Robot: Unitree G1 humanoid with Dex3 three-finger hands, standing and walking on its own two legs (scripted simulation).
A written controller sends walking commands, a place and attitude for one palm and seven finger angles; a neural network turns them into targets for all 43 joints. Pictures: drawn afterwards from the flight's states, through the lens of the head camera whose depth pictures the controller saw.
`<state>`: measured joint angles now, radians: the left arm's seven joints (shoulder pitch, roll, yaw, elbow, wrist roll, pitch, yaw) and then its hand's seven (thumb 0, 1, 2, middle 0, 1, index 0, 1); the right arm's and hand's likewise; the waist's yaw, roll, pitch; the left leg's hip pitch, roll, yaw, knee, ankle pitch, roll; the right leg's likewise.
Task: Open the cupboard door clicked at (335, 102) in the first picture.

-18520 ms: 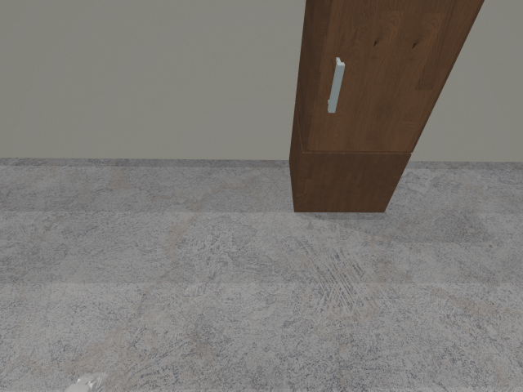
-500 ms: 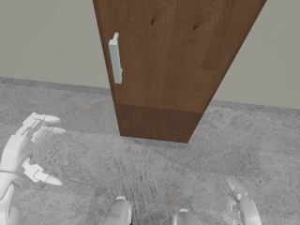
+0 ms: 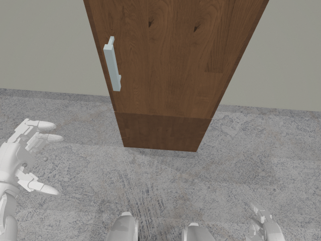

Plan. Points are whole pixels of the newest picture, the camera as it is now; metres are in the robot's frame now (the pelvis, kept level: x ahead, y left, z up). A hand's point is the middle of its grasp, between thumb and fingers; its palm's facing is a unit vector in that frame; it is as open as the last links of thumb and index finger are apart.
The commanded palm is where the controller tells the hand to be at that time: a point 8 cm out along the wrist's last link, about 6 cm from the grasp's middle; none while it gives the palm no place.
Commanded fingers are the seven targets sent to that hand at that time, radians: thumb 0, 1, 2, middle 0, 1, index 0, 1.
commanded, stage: raise the hand with hooked fingers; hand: left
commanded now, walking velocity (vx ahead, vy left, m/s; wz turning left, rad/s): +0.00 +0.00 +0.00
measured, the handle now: (114, 65) +0.61 +0.17 +0.03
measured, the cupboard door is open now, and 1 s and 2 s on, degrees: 0 0 0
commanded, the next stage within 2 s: move the hooked fingers beside the handle in 0.12 s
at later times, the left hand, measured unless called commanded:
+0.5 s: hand (54, 140) +0.33 +0.26 +0.05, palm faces -0.06 -1.00 -0.04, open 14.0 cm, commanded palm +0.31 +0.31 +0.05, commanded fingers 0.00 -0.50 0.30 -0.30 -1.20 -0.30 -1.20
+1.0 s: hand (71, 110) +0.42 +0.25 +0.05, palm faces -0.04 -1.00 -0.03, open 14.0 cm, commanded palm +0.39 +0.30 +0.05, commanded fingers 0.00 -0.50 0.30 -0.30 -1.20 -0.30 -1.20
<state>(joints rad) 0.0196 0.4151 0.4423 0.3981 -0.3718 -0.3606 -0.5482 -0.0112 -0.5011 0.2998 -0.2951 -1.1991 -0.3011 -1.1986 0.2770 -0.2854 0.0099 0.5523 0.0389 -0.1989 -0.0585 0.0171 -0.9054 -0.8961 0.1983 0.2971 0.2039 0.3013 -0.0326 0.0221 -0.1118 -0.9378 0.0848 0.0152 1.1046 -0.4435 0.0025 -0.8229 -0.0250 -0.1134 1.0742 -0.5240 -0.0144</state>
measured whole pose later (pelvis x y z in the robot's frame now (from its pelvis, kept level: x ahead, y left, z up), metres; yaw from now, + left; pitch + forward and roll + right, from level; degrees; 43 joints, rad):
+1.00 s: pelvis +0.00 +0.01 -0.01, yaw -1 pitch +20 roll -3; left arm -0.49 0.49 0.45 0.82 -0.23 -0.37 -0.47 -0.01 -0.50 0.30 -0.30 -1.20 -0.30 -1.20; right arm 0.31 -0.28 0.01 0.63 0.02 -0.10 -0.05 0.01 -0.91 -0.90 0.20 0.30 0.20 0.30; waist -0.09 0.02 -0.12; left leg -1.03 0.09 0.03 1.13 -0.45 0.01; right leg -0.92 -0.02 -0.09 1.10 -0.52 0.00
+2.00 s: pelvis -0.01 +0.02 -0.04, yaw -5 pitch +30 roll -6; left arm -1.08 0.82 0.54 1.22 -0.03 -0.30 -0.42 -0.01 -0.50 0.30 -0.29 -1.20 -0.30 -1.20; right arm 0.39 -0.28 0.07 0.60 -0.02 0.05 -0.02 0.01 -0.91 -0.90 0.20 0.30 0.20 0.30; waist -0.25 0.04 -0.09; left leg -1.33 0.12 0.01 1.28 -0.48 0.03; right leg -1.21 0.01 -0.10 1.20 -0.51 0.01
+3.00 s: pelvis -0.01 +0.01 -0.03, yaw -4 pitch +28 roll -6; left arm -1.05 0.71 0.48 1.23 -0.06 -0.33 -0.37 -0.01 -0.50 0.30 -0.29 -1.20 -0.30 -1.20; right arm 0.37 -0.27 0.06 0.62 -0.01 0.07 -0.01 0.01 -0.91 -0.90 0.20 0.30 0.20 0.30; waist -0.22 0.04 -0.10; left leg -1.28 0.12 0.00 1.25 -0.47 0.02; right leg -1.15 0.01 -0.11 1.18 -0.52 0.00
